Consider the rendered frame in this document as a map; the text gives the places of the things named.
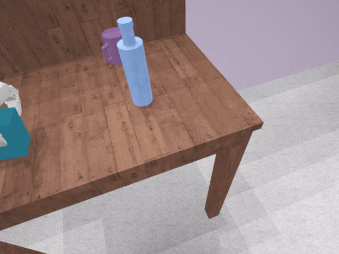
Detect sponge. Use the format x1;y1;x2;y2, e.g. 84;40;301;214
0;107;30;160

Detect robot left hand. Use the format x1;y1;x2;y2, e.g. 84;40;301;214
0;81;22;147

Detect table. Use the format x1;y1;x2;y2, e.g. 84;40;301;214
0;0;264;254

